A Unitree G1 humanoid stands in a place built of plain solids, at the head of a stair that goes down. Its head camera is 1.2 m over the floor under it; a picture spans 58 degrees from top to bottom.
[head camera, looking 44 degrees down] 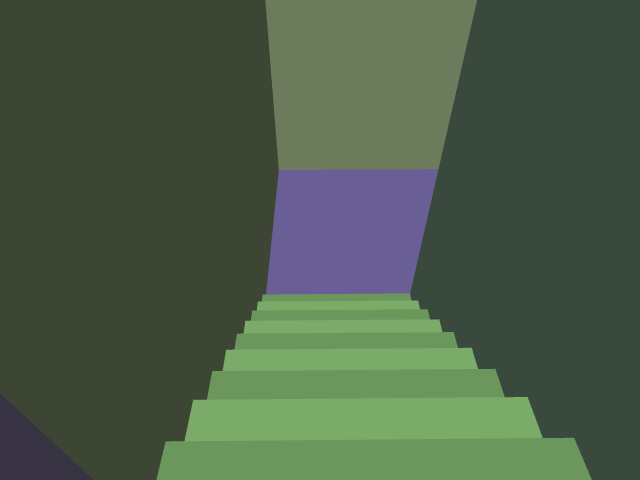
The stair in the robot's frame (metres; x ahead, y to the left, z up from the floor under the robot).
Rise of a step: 0.19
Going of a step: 0.23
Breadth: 1.28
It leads straight ahead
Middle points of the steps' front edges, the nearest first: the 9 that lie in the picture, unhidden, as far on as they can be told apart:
0.54 -0.16 -0.19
0.77 -0.16 -0.39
1.00 -0.15 -0.58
1.23 -0.15 -0.78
1.46 -0.15 -0.97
1.69 -0.15 -1.17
1.92 -0.15 -1.36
2.15 -0.14 -1.56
2.38 -0.14 -1.75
